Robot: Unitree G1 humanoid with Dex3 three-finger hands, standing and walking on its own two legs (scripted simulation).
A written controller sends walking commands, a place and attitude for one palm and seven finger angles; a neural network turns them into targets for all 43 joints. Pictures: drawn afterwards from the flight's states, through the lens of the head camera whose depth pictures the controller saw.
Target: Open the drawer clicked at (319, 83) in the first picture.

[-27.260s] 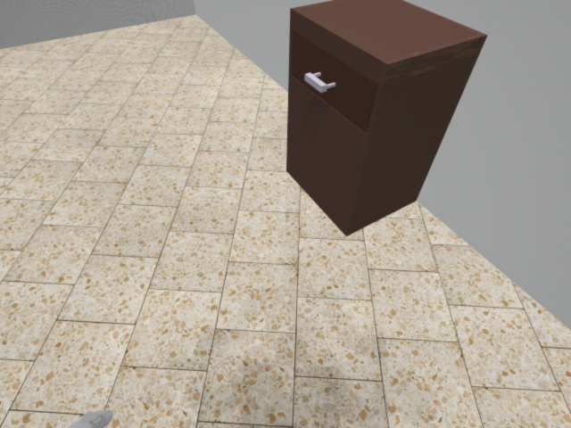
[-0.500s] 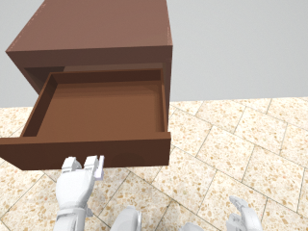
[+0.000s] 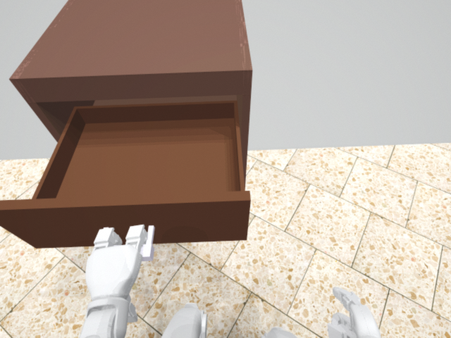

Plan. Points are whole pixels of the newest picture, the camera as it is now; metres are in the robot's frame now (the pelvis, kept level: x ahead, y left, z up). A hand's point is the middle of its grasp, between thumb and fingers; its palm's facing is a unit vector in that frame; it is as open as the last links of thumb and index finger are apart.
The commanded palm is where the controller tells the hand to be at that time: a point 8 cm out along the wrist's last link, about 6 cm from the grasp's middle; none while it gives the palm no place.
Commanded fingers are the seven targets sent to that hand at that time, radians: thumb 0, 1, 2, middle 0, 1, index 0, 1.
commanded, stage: lift the hand off the handle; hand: left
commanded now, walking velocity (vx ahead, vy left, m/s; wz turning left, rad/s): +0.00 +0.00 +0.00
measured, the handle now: (126, 242) +0.29 +0.22 -0.04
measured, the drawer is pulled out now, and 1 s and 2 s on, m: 0.28 0.30 0.24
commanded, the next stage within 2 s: open the thumb to release the handle in 0.84 s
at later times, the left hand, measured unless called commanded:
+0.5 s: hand (123, 283) +0.22 +0.21 -0.05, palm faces -0.11 -0.12 -0.99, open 13.4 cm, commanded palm +0.22 +0.20 +0.05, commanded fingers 0.00 -0.50 0.30 -0.30 -1.20 -0.30 -1.20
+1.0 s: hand (119, 285) +0.22 +0.21 -0.03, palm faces -0.24 -0.16 -0.96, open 13.8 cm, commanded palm +0.23 +0.21 +0.07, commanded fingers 0.00 -0.50 0.30 -0.28 -1.07 -0.28 -1.07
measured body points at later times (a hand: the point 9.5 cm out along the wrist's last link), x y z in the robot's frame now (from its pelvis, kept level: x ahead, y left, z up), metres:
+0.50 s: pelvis +0.01 +0.00 +0.01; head +0.07 -0.01 +0.45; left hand +0.22 +0.21 +0.01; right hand +0.20 -0.23 -0.10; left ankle +0.06 +0.13 -0.64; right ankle -0.02 -0.10 -0.64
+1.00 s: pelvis +0.03 +0.00 +0.02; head +0.10 -0.01 +0.46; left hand +0.22 +0.22 +0.02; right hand +0.20 -0.24 -0.09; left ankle +0.06 +0.13 -0.64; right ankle -0.02 -0.10 -0.64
